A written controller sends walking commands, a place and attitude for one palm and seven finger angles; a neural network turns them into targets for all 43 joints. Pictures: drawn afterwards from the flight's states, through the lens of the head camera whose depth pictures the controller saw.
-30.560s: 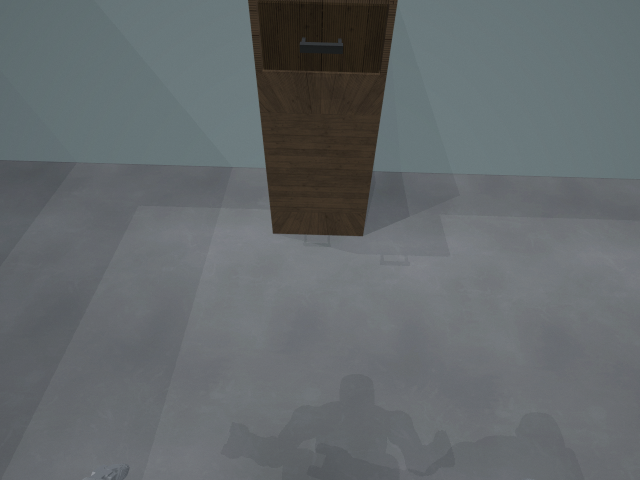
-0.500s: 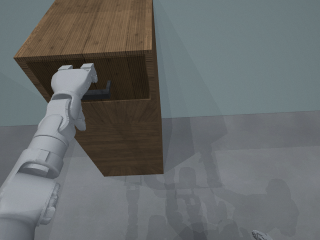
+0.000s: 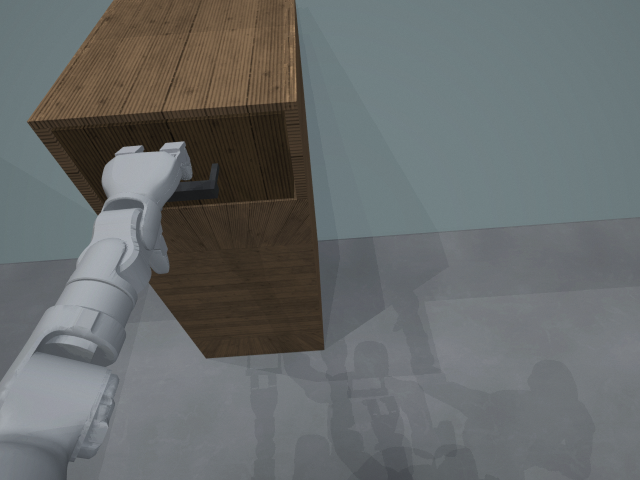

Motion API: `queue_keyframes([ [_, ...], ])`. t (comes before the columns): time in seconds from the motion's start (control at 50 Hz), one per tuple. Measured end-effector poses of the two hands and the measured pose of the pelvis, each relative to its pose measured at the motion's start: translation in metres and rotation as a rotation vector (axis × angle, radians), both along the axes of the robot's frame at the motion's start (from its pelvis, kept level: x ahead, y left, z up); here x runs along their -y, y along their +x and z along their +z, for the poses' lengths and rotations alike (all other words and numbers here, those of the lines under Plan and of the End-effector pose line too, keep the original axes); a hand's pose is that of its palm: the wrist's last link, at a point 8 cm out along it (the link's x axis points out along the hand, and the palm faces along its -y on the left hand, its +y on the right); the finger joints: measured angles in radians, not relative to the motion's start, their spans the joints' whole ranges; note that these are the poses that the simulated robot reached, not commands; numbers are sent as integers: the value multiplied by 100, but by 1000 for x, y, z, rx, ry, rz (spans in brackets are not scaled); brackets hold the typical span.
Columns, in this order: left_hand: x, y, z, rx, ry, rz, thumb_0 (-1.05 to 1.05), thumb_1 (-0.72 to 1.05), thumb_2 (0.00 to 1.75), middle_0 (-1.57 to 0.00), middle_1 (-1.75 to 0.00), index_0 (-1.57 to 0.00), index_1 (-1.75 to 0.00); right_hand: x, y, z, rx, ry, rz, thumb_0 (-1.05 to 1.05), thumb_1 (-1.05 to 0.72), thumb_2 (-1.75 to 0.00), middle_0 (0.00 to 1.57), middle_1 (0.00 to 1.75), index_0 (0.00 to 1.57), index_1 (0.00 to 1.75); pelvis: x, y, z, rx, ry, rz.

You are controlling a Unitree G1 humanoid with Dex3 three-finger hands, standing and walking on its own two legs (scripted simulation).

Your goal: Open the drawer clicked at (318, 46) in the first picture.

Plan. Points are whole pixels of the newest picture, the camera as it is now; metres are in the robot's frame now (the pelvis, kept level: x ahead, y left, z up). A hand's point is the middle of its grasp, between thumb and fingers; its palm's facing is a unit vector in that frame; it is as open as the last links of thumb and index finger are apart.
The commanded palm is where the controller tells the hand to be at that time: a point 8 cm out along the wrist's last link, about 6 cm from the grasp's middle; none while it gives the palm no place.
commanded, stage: re-aim the fingers above the handle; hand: left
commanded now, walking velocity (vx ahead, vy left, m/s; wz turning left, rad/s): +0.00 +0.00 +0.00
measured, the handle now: (182, 181) +0.55 +0.24 +0.05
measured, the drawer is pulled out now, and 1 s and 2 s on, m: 0.00 0.00 0.00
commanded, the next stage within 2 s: lower the fingers behind the handle in 1.20 s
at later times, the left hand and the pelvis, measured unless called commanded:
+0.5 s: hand (163, 213) +0.45 +0.24 +0.08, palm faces -0.22 +0.02 -0.98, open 13.8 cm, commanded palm +0.45 +0.23 +0.16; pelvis +0.00 +0.00 +0.00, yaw +0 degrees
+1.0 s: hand (178, 213) +0.45 +0.21 +0.08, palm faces -0.14 -0.01 -0.99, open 13.8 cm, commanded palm +0.45 +0.23 +0.16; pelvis +0.01 +0.01 +0.00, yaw +1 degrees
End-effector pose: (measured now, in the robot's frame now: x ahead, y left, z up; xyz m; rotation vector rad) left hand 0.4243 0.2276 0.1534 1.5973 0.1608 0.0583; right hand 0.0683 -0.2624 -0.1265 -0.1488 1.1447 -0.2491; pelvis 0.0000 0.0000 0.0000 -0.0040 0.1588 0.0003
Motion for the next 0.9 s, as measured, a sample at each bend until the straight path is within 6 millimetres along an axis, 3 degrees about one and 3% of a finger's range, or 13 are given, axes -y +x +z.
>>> queue_keyframes([
  [0.1,40,1,-4,0,-46,-189,-1,-49,30,-32,-120,-32,-120,2,15,8,53,-45,26,1,-90,-89,20,30,20,30,-2,-5,-1,11,0,10],
  [0.16,52,9,3,73,-61,-237,0,-49,30,-33,-120,-32,-120,1,20,10,87,-51,23,1,-90,-89,20,30,20,30,-3,-7,-2,3,2,-1],
  [0.22,43,22,15,147,-32,-180,0,-49,30,-33,-120,-32,-120,-2,19,9,97,-38,14,1,-90,-89,20,30,20,30,-2,-10,-3,-12,5,-15],
  [0.3,7,33,26,159,29,-3,0,-49,30,-32,-120,-32,-120,-7,8,1,60,-5,1,1,-90,-89,20,30,20,30,-2,-9,-3,-33,8,-34],
  [0.4,-33,27,10,-41,46,156,0,-48,31,-32,-120,-31,-120,-9,-12,-4,-24,14,-15,1,-90,-89,20,30,21,30,-2,-1,-1,-42,4,-26],
  [0.44,-32,22,-3,-117,28,110,0,-48,31,-32,-120,-31,-120,-6,-18,-3,-57,-4,-13,1,-90,-89,21,30,21,30,-2,2,-1,-38,0,-12],
  [0.5,-6,17,-18,-153,-20,-70,-1,-48,31,-32,-120,-31,-120,0,-21,0,-89,-47,2,1,-90,-89,21,30,21,30,-4,4,-2,-29,-6,9],
  [0.62,30,19,3,87,-95,-307,0,-48,30,-33,-120,-31,-122,7,-11,4,-66,-87,8,1,-90,-89,20,30,20,30,-9,6,-6,-40,-11,7],
  [0.66,26,27,11,170,-98,-260,0,-49,30,-33,-120,-31,-121,4,-7,2,-48,-71,6,1,-90,-89,20,30,20,30,-10,5,-7,-46,-10,-3],
  [0.72,3,37,19,220,-41,-98,0,-49,30,-32,-120,-31,-121,-3,-1,-2,-26,-31,1,1,-91,-89,20,30,20,30,-11,3,-7,-56,-6,-21],
  [0.82,-38,31,10,59,47,148,0,-48,31,-32,-120,-31,-121,-17,4,-6,-16,36,-10,1,-90,-89,20,30,20,30,-11,6,-4,-63,-4,-32],
  [0.9,-30,17,-9,-94,-12,87,0,-48,31,-32,-120,-31,-120,-19,9,-3,-18,21,7,1,-90,-89,20,30,21,30,-11,9,-2,-37,-9,-4],
])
